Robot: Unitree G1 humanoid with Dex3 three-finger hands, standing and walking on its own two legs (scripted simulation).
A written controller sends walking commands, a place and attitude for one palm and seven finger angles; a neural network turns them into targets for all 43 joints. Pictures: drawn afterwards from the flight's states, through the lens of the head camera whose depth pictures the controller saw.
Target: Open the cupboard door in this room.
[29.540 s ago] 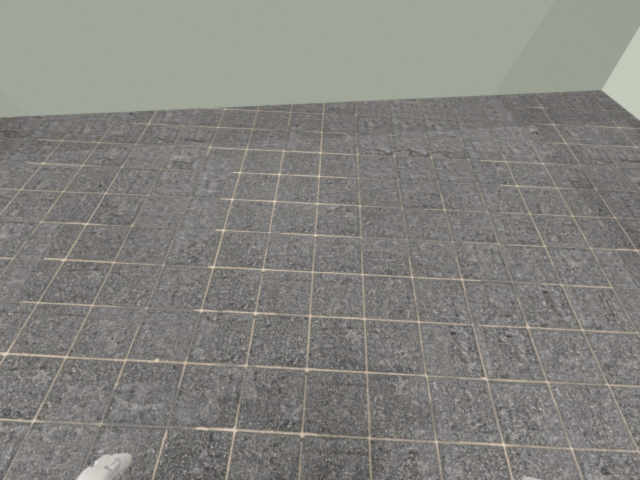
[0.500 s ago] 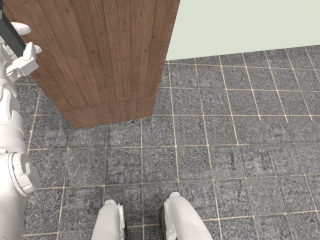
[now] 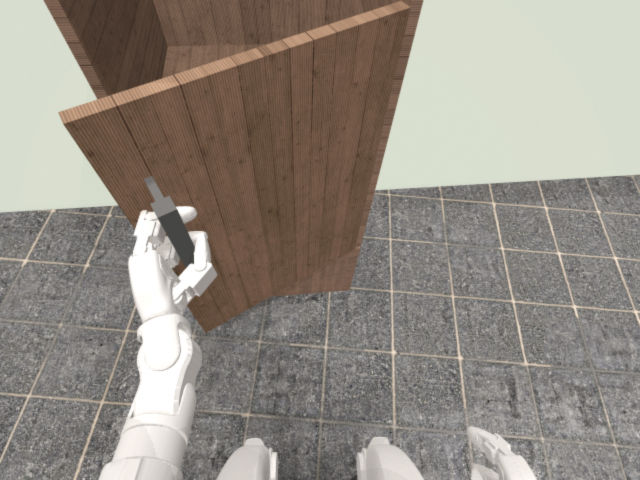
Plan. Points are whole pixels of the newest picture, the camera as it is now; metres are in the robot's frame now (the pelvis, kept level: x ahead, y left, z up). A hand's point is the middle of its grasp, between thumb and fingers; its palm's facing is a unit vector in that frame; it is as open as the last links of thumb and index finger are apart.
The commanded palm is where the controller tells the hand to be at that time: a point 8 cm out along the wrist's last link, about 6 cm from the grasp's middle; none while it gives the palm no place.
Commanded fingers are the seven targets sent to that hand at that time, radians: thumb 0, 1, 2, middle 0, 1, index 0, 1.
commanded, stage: pull the door open along its arc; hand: left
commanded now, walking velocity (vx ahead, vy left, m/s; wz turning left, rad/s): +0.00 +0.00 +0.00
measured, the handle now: (175, 229) +0.41 +0.20 +0.04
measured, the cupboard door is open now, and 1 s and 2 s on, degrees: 27 44 44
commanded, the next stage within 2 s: open thumb and fingers to let go in 0.26 s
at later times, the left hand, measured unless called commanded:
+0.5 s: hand (270, 312) +0.31 +0.07 +0.03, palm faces +0.50 -0.87 -0.05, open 6.2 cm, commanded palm +0.25 +0.11 +0.03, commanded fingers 0.00 0.34 0.66 -0.36 -1.29 -0.36 -1.29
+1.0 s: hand (261, 322) +0.30 +0.08 +0.03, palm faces +0.48 -0.88 -0.02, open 13.9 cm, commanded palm +0.25 +0.12 +0.03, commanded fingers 0.00 -0.50 0.30 -0.21 -0.65 -0.21 -0.65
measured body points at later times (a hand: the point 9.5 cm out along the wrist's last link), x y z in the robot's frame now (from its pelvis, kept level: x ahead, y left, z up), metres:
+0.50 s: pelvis +0.00 -0.05 +0.00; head +0.07 -0.05 +0.44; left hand +0.28 +0.11 +0.03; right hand +0.18 -0.26 -0.12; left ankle +0.00 +0.11 -0.66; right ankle +0.01 -0.13 -0.66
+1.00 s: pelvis -0.02 -0.04 +0.00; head +0.04 -0.04 +0.44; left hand +0.27 +0.12 +0.03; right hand +0.15 -0.26 -0.12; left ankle +0.00 +0.11 -0.66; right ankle +0.01 -0.13 -0.66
